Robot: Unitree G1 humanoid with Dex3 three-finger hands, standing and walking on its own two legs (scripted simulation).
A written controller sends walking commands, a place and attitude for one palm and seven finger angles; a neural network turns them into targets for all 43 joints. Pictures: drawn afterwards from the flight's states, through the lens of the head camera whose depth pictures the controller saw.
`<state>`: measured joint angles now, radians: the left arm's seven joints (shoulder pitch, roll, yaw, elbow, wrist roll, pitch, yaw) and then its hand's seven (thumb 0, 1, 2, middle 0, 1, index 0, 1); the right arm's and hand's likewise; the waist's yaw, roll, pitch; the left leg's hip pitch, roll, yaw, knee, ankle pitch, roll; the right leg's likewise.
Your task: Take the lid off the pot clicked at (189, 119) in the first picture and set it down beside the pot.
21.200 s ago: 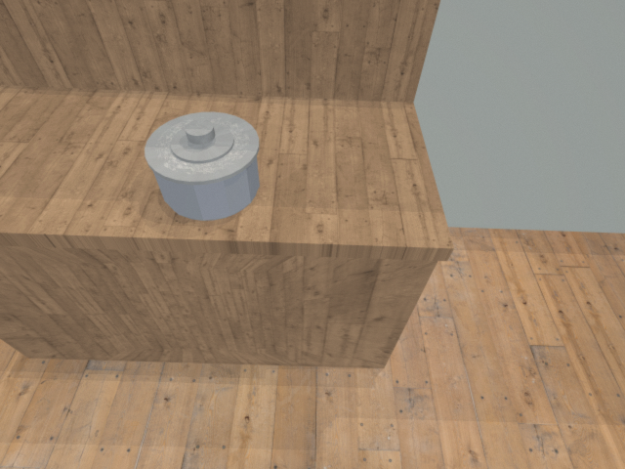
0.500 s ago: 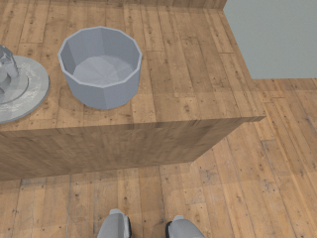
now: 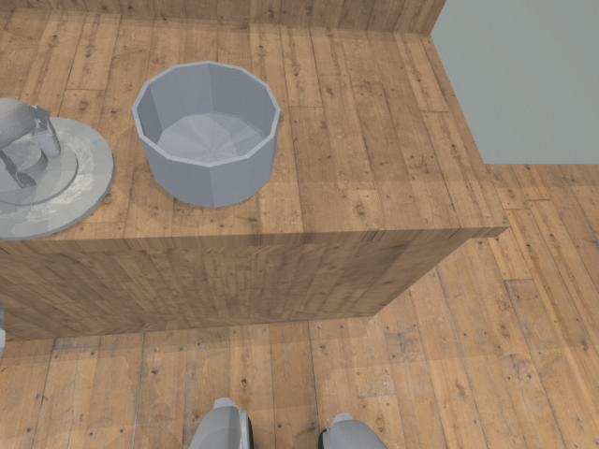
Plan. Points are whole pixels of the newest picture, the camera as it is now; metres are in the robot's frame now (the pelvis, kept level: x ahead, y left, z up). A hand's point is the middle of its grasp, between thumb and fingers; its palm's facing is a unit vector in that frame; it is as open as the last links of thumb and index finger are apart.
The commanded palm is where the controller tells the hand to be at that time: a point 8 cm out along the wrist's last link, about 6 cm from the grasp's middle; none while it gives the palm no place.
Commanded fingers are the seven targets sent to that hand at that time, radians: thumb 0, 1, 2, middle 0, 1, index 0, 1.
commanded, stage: open the fingers wide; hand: left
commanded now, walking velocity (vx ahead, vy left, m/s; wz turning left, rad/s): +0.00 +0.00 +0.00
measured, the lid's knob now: (23, 159) +0.50 +0.35 +0.02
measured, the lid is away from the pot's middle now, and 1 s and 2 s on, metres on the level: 0.25 0.25 0.25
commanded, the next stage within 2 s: raise the empty hand in 0.60 s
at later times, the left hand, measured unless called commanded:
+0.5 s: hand (9, 171) +0.46 +0.34 +0.04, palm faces -0.48 -0.13 -0.87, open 10.7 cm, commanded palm +0.51 +0.33 +0.10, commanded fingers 0.00 0.05 0.51 -0.30 -0.94 -0.30 -0.94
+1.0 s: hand (0, 155) +0.47 +0.34 +0.06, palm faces -0.46 -0.14 -0.88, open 11.0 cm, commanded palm +0.51 +0.33 +0.13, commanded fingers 0.00 0.06 0.50 -0.30 -0.95 -0.30 -0.95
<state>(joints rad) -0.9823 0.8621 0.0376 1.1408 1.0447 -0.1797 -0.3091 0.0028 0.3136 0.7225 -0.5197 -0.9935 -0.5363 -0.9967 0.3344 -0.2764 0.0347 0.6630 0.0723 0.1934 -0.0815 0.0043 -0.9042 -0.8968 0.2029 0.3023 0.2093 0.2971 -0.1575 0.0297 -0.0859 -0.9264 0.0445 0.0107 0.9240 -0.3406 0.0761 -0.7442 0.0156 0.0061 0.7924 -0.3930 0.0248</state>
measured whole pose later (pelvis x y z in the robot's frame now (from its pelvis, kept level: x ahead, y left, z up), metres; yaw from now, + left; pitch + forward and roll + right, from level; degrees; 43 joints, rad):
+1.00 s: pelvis +0.00 -0.01 +0.00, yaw +0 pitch +20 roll -6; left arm -1.03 0.92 0.03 1.14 1.03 -0.17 -0.37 0.00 0.07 0.50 -0.31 -0.95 -0.32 -0.95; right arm 0.32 -0.27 0.05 0.69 0.09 0.19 -0.11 0.00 -0.90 -0.90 0.20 0.30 0.21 0.30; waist -0.16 0.03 -0.08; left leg -0.94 0.05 -0.01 0.94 -0.35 0.06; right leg -0.75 0.03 0.00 0.81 -0.40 0.05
